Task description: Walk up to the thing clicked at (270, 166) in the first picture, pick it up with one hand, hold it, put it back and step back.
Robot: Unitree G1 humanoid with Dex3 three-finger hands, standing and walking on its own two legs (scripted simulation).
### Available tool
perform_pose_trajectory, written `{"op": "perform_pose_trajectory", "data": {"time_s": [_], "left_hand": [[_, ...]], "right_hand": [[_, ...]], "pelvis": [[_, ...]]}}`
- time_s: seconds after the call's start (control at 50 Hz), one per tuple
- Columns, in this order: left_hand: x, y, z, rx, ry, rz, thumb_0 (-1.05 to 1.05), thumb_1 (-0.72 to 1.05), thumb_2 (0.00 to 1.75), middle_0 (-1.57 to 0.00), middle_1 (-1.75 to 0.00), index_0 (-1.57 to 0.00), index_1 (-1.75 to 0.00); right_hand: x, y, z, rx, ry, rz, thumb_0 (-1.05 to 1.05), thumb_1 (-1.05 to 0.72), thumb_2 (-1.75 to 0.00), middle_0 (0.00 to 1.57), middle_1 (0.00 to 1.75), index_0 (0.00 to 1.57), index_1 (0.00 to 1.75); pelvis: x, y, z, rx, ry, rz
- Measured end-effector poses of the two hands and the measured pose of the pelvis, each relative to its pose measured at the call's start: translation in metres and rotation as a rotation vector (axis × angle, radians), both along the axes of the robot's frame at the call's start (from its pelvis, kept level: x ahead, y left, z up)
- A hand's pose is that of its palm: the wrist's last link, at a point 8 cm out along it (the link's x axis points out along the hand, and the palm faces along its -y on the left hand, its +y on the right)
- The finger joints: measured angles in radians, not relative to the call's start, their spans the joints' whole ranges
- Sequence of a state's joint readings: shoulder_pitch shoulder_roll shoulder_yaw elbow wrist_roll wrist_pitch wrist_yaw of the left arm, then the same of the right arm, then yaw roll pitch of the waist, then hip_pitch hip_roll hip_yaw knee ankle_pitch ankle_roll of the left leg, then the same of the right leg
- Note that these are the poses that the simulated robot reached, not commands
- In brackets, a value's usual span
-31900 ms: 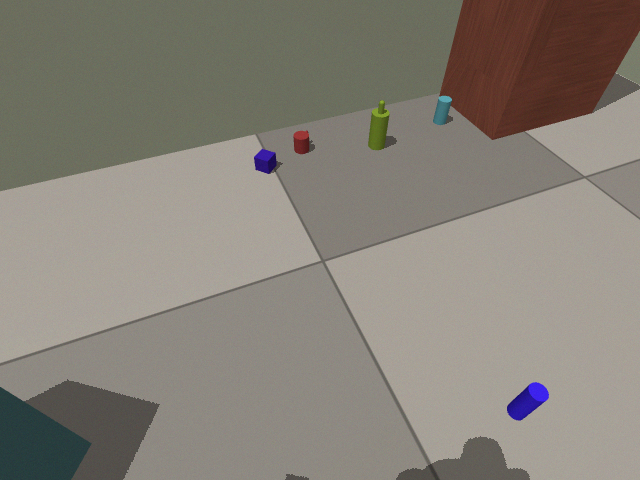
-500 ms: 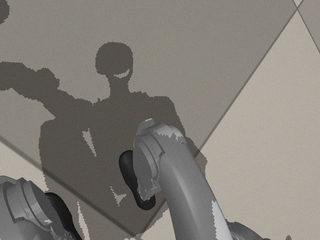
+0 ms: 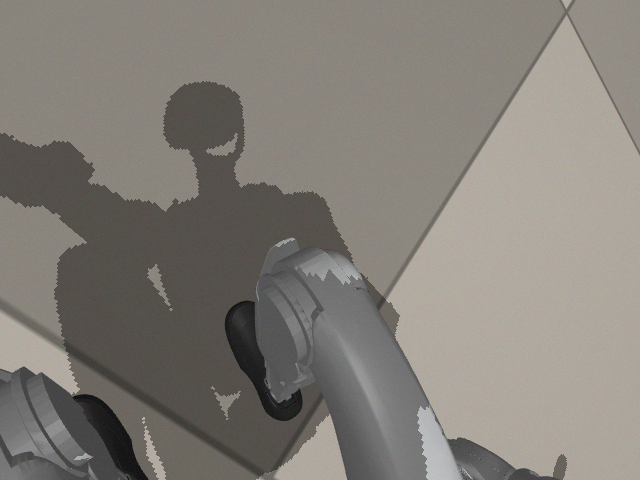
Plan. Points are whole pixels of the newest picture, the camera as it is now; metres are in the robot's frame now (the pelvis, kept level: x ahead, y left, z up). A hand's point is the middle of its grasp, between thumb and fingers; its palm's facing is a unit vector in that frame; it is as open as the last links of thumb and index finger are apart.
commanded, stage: rest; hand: left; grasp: from above
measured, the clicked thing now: out of the picture +0.48 +0.34 -0.28
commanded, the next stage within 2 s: open in 0.04 s
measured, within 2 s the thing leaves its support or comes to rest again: rests again in 2.00 s
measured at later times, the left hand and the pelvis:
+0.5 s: hand out of the picture +0.45 +0.33 -0.25, palm faces +0.02 -0.47 -0.88, open 10.5 cm; pelvis +0.00 +0.00 +0.00, yaw -1 degrees
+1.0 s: hand out of the picture +0.45 +0.34 -0.25, palm faces +0.02 -0.46 -0.89, open 11.8 cm; pelvis +0.00 +0.00 +0.00, yaw -1 degrees
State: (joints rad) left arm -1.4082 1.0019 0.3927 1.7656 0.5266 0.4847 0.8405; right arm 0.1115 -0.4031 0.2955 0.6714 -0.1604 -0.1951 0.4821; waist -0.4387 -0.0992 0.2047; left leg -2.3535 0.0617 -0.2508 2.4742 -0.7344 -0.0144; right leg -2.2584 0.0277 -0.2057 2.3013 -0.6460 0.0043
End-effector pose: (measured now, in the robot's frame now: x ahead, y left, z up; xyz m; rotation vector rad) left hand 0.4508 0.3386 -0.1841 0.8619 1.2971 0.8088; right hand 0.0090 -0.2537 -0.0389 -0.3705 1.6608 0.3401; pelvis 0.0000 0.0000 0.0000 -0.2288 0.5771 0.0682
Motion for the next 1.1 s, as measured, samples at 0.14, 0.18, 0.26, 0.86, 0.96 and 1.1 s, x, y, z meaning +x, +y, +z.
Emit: {"op": "perform_pose_trajectory", "data": {"time_s": [0.14,0.18,0.26,0.86,0.96,1.1], "left_hand": [[-0.001,-0.001,0.000,0.004,-0.003,-0.007,-0.01,0.06,0.41,-1.05,-0.43,-0.70,-0.45],[-0.001,-0.001,0.000,0.004,-0.003,-0.009,-0.01,0.06,0.41,-1.05,-0.43,-0.70,-0.45],[-0.002,-0.002,-0.001,0.000,-0.004,-0.012,-0.01,0.08,0.41,-0.99,-0.42,-0.68,-0.45],[0.000,0.001,-0.012,-0.011,-0.012,0.003,0.00,-0.11,0.67,-0.49,-0.61,-0.45,-0.64],[0.000,0.003,-0.010,0.004,-0.007,-0.008,0.00,-0.14,0.69,-0.46,-0.64,-0.42,-0.67],[-0.002,0.002,-0.009,-0.003,-0.001,-0.005,0.00,-0.17,0.72,-0.42,-0.68,-0.39,-0.70]], "right_hand": [[-0.005,0.003,0.001,0.002,-0.003,0.001,0.00,-0.93,-0.90,0.20,0.30,0.19,0.30],[-0.007,0.003,0.001,0.001,-0.002,-0.001,0.00,-0.93,-0.90,0.20,0.30,0.19,0.30],[-0.011,0.004,0.002,0.002,0.000,0.001,0.00,-0.93,-0.90,0.20,0.30,0.20,0.30],[-0.010,0.007,0.013,-0.013,0.008,0.013,0.00,-0.93,-0.90,0.20,0.30,0.20,0.30],[-0.008,0.007,0.012,-0.011,0.000,0.015,0.00,-0.93,-0.90,0.20,0.30,0.20,0.30],[-0.008,0.007,0.010,-0.006,-0.007,0.018,0.00,-0.93,-0.90,0.20,0.30,0.20,0.30]], "pelvis": [[-0.001,0.000,-0.002,-0.001,-0.012,0.000],[-0.001,0.000,-0.002,-0.002,-0.014,0.000],[-0.003,0.000,-0.002,-0.003,-0.020,-0.002],[-0.001,0.002,0.001,-0.018,-0.022,-0.002],[-0.001,0.002,0.001,-0.017,-0.022,-0.003],[-0.002,0.002,0.002,-0.017,-0.022,-0.003]]}}
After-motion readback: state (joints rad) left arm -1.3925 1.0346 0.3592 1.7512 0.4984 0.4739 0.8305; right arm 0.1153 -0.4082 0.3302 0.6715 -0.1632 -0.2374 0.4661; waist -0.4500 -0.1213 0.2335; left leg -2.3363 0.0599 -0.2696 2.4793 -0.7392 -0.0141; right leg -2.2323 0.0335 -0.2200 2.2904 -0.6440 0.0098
